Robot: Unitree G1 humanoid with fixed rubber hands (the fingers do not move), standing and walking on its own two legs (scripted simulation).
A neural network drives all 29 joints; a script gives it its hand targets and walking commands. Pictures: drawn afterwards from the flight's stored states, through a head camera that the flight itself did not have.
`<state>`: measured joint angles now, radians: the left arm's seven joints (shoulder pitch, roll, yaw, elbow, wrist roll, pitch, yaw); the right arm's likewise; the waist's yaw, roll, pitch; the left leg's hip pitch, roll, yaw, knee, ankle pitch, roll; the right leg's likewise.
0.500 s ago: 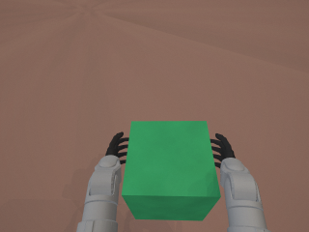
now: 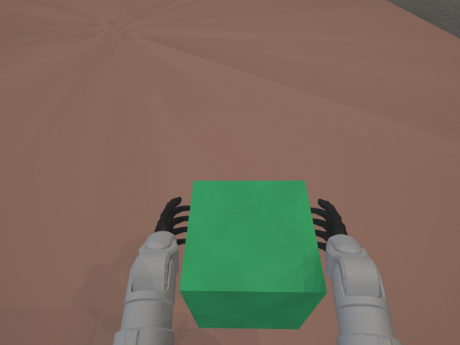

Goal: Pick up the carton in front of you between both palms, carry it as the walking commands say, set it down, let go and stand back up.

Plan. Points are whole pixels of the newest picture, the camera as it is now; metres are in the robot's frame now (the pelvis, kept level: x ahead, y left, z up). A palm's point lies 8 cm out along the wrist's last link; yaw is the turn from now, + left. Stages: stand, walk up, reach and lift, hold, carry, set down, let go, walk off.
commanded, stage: carry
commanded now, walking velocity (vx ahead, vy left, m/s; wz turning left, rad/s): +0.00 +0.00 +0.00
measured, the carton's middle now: (248, 258) +0.30 +0.00 -0.05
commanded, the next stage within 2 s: hold in 1.88 s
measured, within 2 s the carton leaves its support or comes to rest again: neither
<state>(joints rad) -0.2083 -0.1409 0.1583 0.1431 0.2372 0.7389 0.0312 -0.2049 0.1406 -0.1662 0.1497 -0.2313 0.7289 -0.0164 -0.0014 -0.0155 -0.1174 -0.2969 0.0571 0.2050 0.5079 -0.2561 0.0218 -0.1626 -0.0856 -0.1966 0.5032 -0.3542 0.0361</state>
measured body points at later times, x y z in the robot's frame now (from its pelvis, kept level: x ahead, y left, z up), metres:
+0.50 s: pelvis -0.01 -0.01 -0.01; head -0.02 -0.01 +0.44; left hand +0.29 +0.14 +0.02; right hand +0.29 -0.16 +0.02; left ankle -0.01 +0.10 -0.74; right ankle -0.09 -0.11 -0.74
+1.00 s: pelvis -0.05 -0.01 +0.00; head -0.08 -0.01 +0.45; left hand +0.25 +0.14 +0.03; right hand +0.25 -0.17 +0.03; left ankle -0.01 +0.10 -0.74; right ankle -0.09 -0.11 -0.74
